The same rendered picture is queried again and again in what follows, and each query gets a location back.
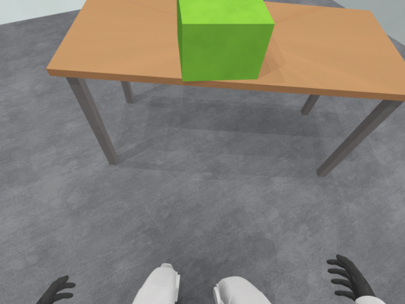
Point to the carton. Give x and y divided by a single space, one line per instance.
222 39

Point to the robot left hand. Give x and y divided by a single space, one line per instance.
50 296

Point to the robot left shin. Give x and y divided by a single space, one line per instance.
167 265

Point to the robot right hand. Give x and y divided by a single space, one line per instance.
357 283

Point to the robot left thigh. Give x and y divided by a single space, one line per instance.
161 287

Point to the table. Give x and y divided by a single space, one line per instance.
314 50

